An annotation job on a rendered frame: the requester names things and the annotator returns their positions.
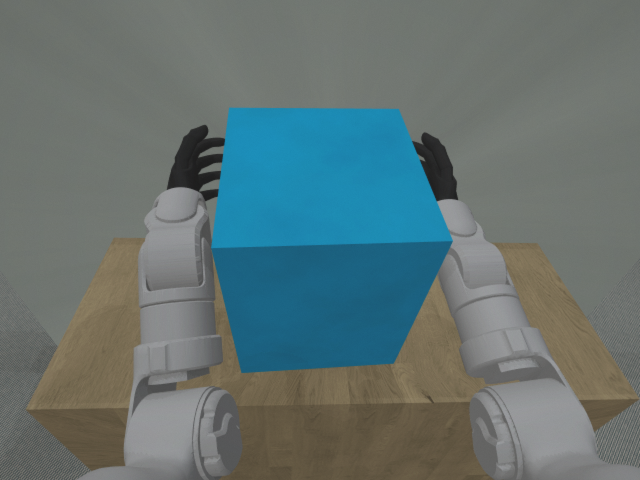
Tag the robot left hand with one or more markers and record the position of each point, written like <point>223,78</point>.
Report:
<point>184,172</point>

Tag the left robot forearm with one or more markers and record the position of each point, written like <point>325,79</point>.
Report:
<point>176,294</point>

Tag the pedestal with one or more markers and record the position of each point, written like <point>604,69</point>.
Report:
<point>404,421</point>

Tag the left robot upper arm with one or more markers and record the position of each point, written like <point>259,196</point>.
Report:
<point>189,434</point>

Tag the right robot forearm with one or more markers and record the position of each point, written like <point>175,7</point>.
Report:
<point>498,343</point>

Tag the right robot upper arm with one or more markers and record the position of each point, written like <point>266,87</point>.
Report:
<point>536,430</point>

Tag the carton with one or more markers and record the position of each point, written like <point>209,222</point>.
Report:
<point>327,236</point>

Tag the robot right hand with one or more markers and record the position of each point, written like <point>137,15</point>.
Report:
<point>438,168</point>

